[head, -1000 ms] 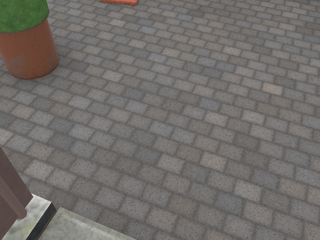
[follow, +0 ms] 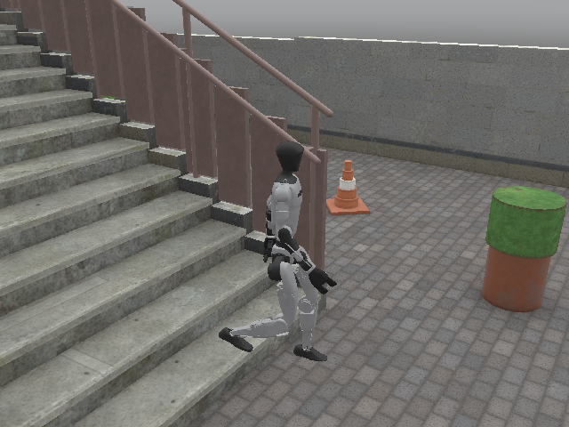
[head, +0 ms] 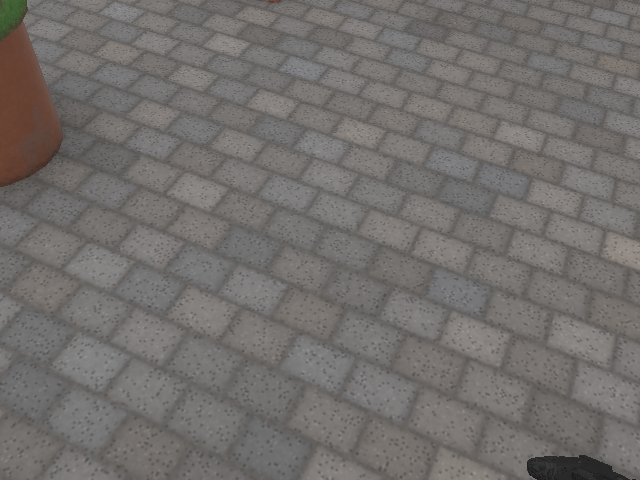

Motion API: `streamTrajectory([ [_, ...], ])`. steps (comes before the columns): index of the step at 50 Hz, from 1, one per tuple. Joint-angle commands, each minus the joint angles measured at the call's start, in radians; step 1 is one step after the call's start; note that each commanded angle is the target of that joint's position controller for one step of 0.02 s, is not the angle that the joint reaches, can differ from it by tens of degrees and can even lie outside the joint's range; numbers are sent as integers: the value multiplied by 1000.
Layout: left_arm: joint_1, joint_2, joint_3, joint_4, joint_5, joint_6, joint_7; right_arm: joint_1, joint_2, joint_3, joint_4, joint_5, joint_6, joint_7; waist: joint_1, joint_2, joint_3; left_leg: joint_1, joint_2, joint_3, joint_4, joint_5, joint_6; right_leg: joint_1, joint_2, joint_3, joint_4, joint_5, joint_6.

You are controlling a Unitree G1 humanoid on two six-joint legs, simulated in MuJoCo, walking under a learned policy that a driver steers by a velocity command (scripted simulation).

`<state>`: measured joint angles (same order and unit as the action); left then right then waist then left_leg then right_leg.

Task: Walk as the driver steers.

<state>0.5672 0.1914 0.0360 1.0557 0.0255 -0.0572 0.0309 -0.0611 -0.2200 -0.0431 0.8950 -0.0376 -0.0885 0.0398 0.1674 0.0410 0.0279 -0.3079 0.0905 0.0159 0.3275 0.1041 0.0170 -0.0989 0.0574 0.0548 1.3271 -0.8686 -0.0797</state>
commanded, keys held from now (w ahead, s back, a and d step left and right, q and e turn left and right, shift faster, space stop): w+e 0.70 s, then e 0.30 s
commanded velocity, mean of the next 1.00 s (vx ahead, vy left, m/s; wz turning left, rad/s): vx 0.43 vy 0.00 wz -0.54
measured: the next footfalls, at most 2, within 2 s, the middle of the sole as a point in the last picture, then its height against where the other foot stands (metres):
right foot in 0.42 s outside the picture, level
left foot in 0.96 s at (404, 407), level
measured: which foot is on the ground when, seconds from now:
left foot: down 0.00-0.42, up 0.44-0.94, down 0.96-1.00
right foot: up 0.00-0.40, down 0.42-0.94, up 0.96-1.00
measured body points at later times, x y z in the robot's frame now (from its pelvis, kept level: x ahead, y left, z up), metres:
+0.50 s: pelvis +0.27 -0.03 -0.04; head +0.29 -0.05 +0.41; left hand +0.50 +0.17 -0.15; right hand +0.21 -0.26 -0.19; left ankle +0.14 +0.12 -0.66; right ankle +0.32 -0.08 -0.76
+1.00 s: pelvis +0.50 -0.07 -0.04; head +0.54 -0.08 +0.41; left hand +0.64 +0.18 -0.17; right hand +0.54 -0.38 -0.13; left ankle +0.64 -0.05 -0.76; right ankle +0.33 -0.08 -0.71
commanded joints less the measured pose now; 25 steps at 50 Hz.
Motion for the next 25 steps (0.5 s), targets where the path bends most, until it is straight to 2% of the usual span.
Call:
streamTrajectory([
  [1, 160, 98, 22, -20, -82, -2, 32, 608, -200, -54, 122, 7, 13, 7, -231, 172, -408, 1024, 376, -254, 438, 782, 93, -824, -58, 45, 567, 53, -41],
  [2, 24, 107, 23, -46, -46, 4, 31, 582, -227, -71, 111, 20, 15, -4, -267, 221, -349, 861, 403, -372, 245, 110, 179, -924, -81, 9, 561, 204, -45],
  [3, -100, 113, 30, -60, -5, 9, 17, 486, -137, -48, 76, 2, 22, -23, -255, 72, -215, 602, 332, -343, 77, -246, 159, -882, -104, -33, 518, 356, -34],
  [4, -161, 109, 35, -101, 8, 12, -6, 392, -121, -33, 40, -5, 10, -38, -211, 116, -133, 392, 354, -331, 29, -264, 184, -809, -130, -25, 349, 497, -21],
  [5, -210, 93, 37, -105, 25, 21, -23, 355, -76, -22, 53, 2, -2, -44, -177, 83, -56, 228, 323, -275, 26, -91, 154, -735, -158, 4, 269, 557, -15],
  [6, -213, 48, 33, -111, 12, 38, -41, 353, -47, -9, 68, 11, -8, -48, -133, 63, 27, 44, 260, -154, -18, -7, 131, -639, -163, 6, 109, 607, 0],
  [7, -243, 8, 24, -133, 14, 46, -52, 340, -57, -13, 76, 8, -14, -54, -105, 69, 35, -23, 218, -116, -57, -40, 135, -586, -155, -6, -2, 664, 25],
  [8, -254, 6, 24, -145, 20, 44, -57, 346, -60, -15, 75, 13, -23, -61, -101, 82, 30, -4, 228, -86, -50, 50, 145, -591, -153, -12, -79, 717, 30],
  [9, -278, -4, 17, -160, 16, 38, -62, 372, -39, -6, 80, 21, -28, -63, -99, 75, 24, 12, 213, -61, -48, 107, 147, -577, -148, -9, -164, 759, 25],
  [10, -297, -7, 11, -177, 11, 32, -66, 365, -35, -6, 71, 26, -30, -63, -89, 85, 13, 20, 201, -15, -45, 124, 139, -553, -147, -15, -266, 815, 20],
  [11, -334, -2, 7, -189, 8, 25, -74, 346, -37, -7, 59, 26, -33, -62, -90, 73, 21, 19, 188, 29, -56, 119, 127, -513, -144, -26, -386, 881, 9],
  [12, -358, -12, 0, -195, 0, 23, -78, 344, -57, -13, 44, 27, -32, -60, -100, 83, 10, 38, 187, 54, -69, 132, 120, -476, -124, -57, -451, 914, -4],
  [15, -478, 28, 3, -245, 0, 27, -88, 418, -82, -18, 57, 29, -22, -61, -131, 31, 46, 123, 202, 100, -91, 131, 103, -431, -105, -119, -543, 884, -46],
  [17, -518, 47, 7, -252, 11, 32, -87, 448, -111, -25, 57, 21, -14, -63, -153, 17, 30, 228, 185, 154, -24, 305, 92, -398, -61, -179, -599, 778, -75],
  [18, -517, 55, 12, -256, 16, 31, -82, 470, -120, -26, 64, 24, -9, -68, -156, 10, 22, 271, 185, 171, 42, 425, 86, -371, -32, -201, -620, 716, -88],
  [19, -480, 68, 18, -249, 21, 29, -79, 490, -138, -27, 74, 20, -2, -70, -134, 11, 4, 304, 186, 189, 153, 509, 88, -323, 1, -209, -659, 646, -97],
  [20, -374, 79, 28, -218, 19, 22, -75, 503, -153, -28, 74, 16, 9, -71, -92, 10, -58, 294, 182, 213, 329, 525, 84, -194, 42, -216, -717, 632, -117],
  [21, -222, 140, 51, -173, 28, 15, -63, 494, -156, -25, 52, 15, 15, -68, -23, -37, -144, 157, 160, 234, 595, 383, 59, 29, -1, -99, -781, 627, -167],
  [22, -203, 254, 74, -171, 22, 15, -53, 546, -55, -8, 4, -5, 18, -57, -95, -236, -239, -130, 38, 226, 944, -516, 22, 257, -298, 317, -793, 765, -251],
  [23, -135, 297, 81, -200, -8, 31, -48, 467, -82, -11, -61, 12, 14, -40, -48, -265, -330, -440, -130, 32, 1156, -708, -5, 448, -429, 795, -1016, 615, -379],
  [24, -167, 269, 75, -196, 0, 42, -34, 343, -136, -22, -82, 10, 9, -35, -38, -94, -163, -602, -54, -33, 1134, -598, 6, 401, -406, 643, -1038, 593, -334],
  [25, -225, 237, 66, -194, -7, 42, -26, 315, -123, -19, -92, 17, -2, -33, -76, -76, -61, -569, -15, -36, 1034, -511, 10, 253, -368, 514, -1037, 705, -290],
])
